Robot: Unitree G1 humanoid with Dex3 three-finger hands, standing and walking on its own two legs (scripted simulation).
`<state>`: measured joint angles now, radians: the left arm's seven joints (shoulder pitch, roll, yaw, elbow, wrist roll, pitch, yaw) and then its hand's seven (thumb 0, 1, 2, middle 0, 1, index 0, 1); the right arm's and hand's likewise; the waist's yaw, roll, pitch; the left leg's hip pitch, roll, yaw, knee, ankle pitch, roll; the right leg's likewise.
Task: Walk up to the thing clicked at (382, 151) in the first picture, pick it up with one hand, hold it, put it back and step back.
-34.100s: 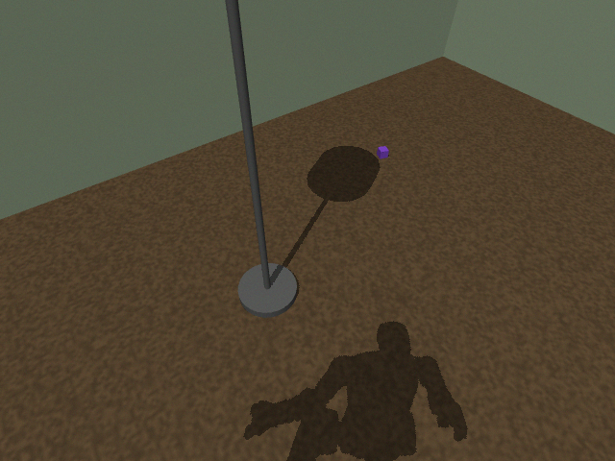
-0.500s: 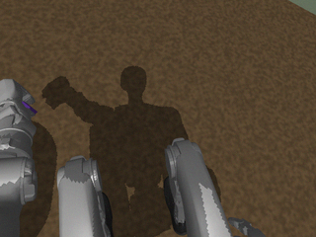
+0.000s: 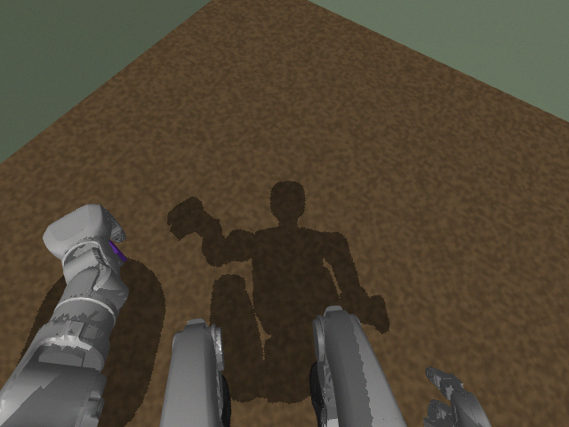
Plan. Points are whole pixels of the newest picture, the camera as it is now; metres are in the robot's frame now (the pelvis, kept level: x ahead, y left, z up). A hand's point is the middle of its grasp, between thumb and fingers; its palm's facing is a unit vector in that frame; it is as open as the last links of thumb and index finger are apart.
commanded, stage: lift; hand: left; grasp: from above
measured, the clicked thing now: (103, 255) +0.41 +0.28 -0.14
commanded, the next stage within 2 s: hold in 0.72 s
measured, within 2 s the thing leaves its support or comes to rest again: neither
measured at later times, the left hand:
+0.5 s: hand (68, 215) +0.38 +0.23 +0.07, palm faces -0.37 -0.27 -0.89, open 5.7 cm
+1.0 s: hand (30, 171) +0.40 +0.24 +0.14, palm faces -0.36 -0.26 -0.90, open 5.8 cm
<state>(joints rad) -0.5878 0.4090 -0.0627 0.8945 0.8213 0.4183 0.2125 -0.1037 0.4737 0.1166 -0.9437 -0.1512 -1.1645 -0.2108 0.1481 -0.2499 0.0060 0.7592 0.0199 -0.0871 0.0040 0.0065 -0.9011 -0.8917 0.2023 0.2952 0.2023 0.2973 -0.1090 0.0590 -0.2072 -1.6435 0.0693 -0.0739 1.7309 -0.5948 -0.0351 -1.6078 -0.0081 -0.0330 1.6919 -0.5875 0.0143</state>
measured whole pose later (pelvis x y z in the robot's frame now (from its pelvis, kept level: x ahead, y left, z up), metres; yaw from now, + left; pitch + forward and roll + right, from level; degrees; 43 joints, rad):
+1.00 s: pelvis +0.09 +0.00 +0.21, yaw +2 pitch +9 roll +0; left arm -0.44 0.24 -0.20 0.95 0.78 0.48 0.23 -0.11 0.51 0.08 -0.93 -0.14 -1.12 -0.18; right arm 0.25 -0.24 -0.01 0.81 0.04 -0.10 -0.03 0.01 -0.88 -0.88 0.20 0.30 0.20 0.30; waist -0.06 0.03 -0.09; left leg -0.52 0.05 0.02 0.73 -0.36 -0.03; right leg -0.51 -0.03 -0.01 0.72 -0.36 0.02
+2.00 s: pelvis +0.08 +0.00 +0.23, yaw +2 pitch +3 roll +0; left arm -0.38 0.22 -0.26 0.79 0.78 0.59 0.15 -0.06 0.47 0.17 -0.86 -0.26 -1.02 -0.31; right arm 0.20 -0.26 0.01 0.78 0.05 -0.10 0.03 0.01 -0.89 -0.89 0.20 0.29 0.20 0.30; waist -0.01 0.05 -0.05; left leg -0.33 0.04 0.03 0.55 -0.27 -0.03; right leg -0.33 -0.03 0.00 0.56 -0.28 0.02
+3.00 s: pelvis +0.08 +0.00 +0.23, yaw +2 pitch +2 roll +0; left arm -0.39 0.21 -0.26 0.81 0.79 0.61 0.16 -0.08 0.50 0.11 -0.89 -0.22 -1.08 -0.26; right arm 0.19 -0.26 0.01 0.77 0.05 -0.11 0.04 0.01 -0.88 -0.89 0.20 0.30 0.20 0.30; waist -0.01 0.05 -0.03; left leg -0.31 0.04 0.02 0.54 -0.27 -0.03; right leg -0.31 -0.03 -0.01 0.55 -0.28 0.02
